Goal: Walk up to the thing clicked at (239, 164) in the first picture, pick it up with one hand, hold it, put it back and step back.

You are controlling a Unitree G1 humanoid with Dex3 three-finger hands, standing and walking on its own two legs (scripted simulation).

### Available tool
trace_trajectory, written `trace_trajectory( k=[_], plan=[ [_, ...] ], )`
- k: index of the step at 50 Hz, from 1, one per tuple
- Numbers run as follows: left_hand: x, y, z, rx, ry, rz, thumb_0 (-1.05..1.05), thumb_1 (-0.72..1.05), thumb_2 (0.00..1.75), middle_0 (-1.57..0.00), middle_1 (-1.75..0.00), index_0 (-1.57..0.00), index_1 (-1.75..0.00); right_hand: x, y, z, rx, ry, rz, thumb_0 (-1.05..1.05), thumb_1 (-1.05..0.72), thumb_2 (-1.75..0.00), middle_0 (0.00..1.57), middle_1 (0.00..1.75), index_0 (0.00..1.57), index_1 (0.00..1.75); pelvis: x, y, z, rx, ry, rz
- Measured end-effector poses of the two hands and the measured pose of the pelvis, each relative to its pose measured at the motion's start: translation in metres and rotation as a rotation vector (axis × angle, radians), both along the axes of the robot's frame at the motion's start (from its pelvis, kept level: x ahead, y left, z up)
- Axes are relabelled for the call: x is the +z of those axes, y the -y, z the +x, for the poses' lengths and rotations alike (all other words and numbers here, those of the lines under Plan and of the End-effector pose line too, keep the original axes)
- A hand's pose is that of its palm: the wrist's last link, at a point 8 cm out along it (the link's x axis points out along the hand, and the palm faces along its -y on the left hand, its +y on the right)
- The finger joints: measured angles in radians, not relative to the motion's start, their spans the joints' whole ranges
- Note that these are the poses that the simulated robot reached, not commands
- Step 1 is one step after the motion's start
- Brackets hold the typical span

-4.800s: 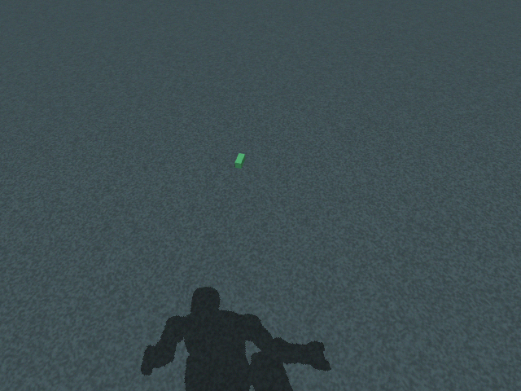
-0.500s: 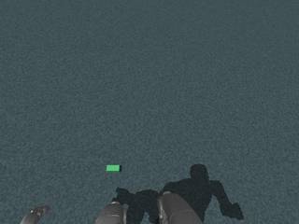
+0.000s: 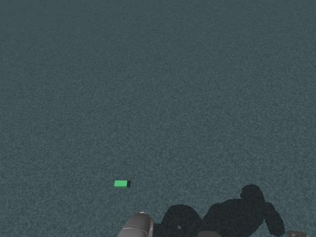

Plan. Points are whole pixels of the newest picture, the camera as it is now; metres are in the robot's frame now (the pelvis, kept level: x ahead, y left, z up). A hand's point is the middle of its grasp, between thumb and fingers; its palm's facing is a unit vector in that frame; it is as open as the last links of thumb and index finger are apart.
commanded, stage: walk up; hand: left
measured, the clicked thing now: (121, 184) +0.48 +0.33 -0.73
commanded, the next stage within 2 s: stand in 1.62 s
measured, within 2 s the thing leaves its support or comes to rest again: neither
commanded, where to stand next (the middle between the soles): +0.10 +0.08 m, yaw +1 degrees
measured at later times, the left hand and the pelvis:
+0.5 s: hand out of the picture +0.06 +0.33 -0.15, palm faces +0.01 -0.91 -0.41, open 7.4 cm; pelvis +0.00 +0.05 +0.00, yaw +1 degrees
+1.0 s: hand out of the picture +0.11 +0.33 -0.12, palm faces -0.01 -0.93 -0.38, open 7.4 cm; pelvis +0.01 +0.06 +0.03, yaw +1 degrees
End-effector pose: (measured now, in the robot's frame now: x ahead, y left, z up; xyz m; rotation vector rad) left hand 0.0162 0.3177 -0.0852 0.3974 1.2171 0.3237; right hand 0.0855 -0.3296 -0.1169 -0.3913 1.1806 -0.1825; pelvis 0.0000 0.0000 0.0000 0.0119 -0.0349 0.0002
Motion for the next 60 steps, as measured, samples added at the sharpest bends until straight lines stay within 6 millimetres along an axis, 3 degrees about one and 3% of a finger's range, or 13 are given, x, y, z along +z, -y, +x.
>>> trace_trajectory(
  k=[6,11,14,22,26,35,52,60],
  plan=[
    [0.014,-0.028,-0.014,0.019,-0.034,0.064,0.00,0.90,0.90,-0.21,-0.30,-0.21,-0.30,-0.001,-0.026,0.024,0.036,-0.001,0.043,0.00,-0.91,-0.90,0.21,0.30,0.20,0.30,0.003,-0.010,0.002,0.016,-0.017,0.006],
    [0.001,-0.057,-0.018,0.026,-0.057,0.062,0.00,0.90,0.90,-0.21,-0.30,-0.21,-0.30,0.000,-0.054,0.045,0.057,0.053,0.040,0.00,-0.91,-0.90,0.21,0.30,0.20,0.30,-0.004,-0.029,-0.001,0.024,-0.011,0.033],
    [-0.007,-0.063,-0.009,0.023,-0.060,0.041,0.00,0.90,0.90,-0.20,-0.30,-0.21,-0.30,0.005,-0.069,0.048,0.059,0.086,0.051,0.00,-0.91,-0.90,0.21,0.30,0.20,0.30,-0.004,-0.040,-0.002,0.023,-0.004,0.012],
    [-0.019,-0.055,0.028,-0.031,0.047,-0.025,0.00,0.90,0.90,-0.20,-0.30,-0.21,-0.30,0.007,-0.081,0.039,0.027,0.074,0.055,0.00,-0.90,-0.90,0.21,0.30,0.21,0.30,-0.004,-0.045,0.000,0.028,0.009,-0.031],
    [-0.021,-0.053,0.042,-0.057,0.052,-0.065,0.00,0.90,0.90,-0.20,-0.30,-0.21,-0.30,0.010,-0.085,0.029,-0.006,0.056,0.043,0.00,-0.90,-0.90,0.21,0.30,0.21,0.30,0.000,-0.057,0.003,0.023,0.012,-0.015],
    [-0.017,-0.058,0.073,-0.068,0.054,-0.101,0.00,0.90,0.90,-0.20,-0.30,-0.21,-0.30,0.022,-0.092,0.003,-0.046,-0.042,0.031,0.00,-0.90,-0.90,0.21,0.30,0.20,0.30,0.015,-0.065,0.011,0.012,-0.001,-0.032],
    [0.005,-0.049,0.081,-0.060,0.033,-0.093,0.00,0.90,0.90,-0.20,-0.30,-0.21,-0.30,0.032,-0.090,0.030,-0.059,0.013,0.069,0.00,-0.91,-0.90,0.21,0.30,0.20,0.30,0.031,-0.060,0.013,0.012,0.010,-0.013],
    [0.007,-0.042,0.073,-0.046,0.021,-0.103,0.00,0.90,0.90,-0.20,-0.30,-0.21,-0.30,0.033,-0.087,0.028,-0.059,0.007,0.076,0.00,-0.91,-0.90,0.21,0.30,0.20,0.30,0.034,-0.056,0.013,0.012,0.013,-0.012]
  ],
)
